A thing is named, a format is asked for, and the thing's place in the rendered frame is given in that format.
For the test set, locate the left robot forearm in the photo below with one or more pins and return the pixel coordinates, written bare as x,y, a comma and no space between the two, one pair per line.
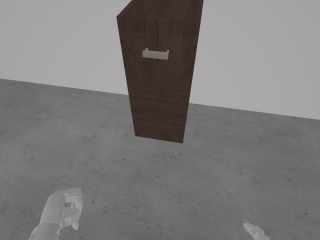
46,231

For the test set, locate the robot left hand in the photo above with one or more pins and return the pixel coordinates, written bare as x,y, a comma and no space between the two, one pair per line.
55,212

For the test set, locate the cabinet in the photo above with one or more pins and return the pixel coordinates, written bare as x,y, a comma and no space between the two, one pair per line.
159,93

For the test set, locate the handle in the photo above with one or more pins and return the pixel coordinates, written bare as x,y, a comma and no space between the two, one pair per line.
155,54

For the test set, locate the robot right hand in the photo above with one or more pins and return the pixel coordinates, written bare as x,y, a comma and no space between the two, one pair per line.
255,231

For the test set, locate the drawer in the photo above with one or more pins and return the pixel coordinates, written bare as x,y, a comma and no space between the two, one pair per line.
180,48

